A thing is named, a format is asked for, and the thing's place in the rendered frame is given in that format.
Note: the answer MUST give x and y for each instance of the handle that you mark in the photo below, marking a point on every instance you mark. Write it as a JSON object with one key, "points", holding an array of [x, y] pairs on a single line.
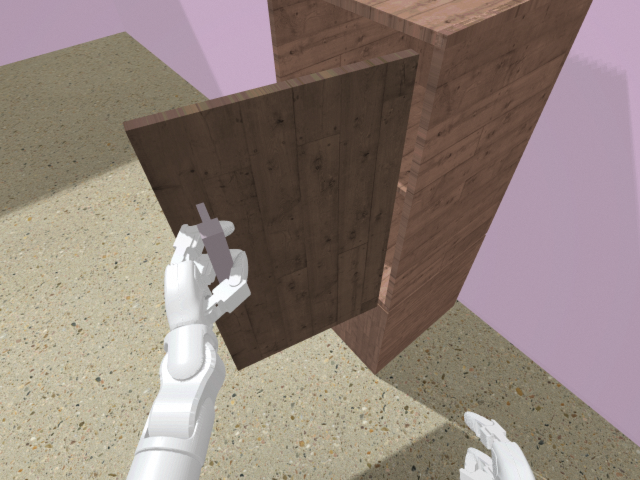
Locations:
{"points": [[215, 243]]}

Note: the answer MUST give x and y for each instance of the right robot hand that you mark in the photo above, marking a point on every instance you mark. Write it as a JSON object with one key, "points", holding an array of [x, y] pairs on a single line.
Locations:
{"points": [[508, 461]]}

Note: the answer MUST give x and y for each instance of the cupboard door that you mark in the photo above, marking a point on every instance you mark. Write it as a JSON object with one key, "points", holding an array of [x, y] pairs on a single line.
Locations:
{"points": [[307, 171]]}

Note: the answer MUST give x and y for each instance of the left robot hand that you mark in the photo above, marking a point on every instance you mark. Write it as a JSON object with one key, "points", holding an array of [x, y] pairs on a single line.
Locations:
{"points": [[187, 278]]}

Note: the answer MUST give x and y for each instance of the robot left forearm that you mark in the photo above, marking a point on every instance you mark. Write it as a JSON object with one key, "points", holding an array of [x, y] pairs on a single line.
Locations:
{"points": [[175, 439]]}

